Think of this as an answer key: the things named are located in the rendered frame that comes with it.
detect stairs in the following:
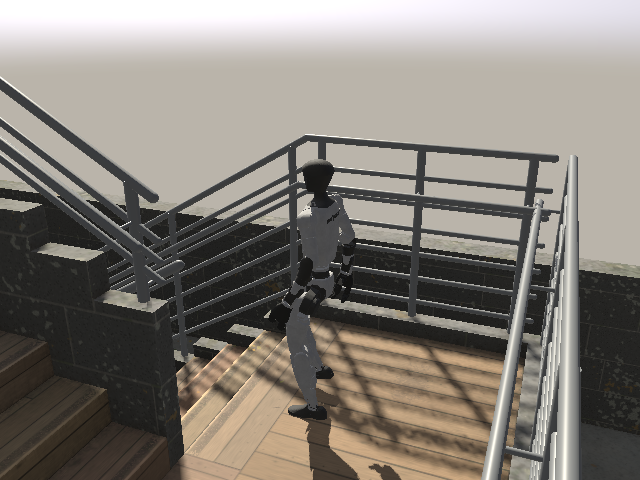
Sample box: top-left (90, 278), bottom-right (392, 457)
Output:
top-left (176, 330), bottom-right (286, 453)
top-left (0, 330), bottom-right (171, 480)

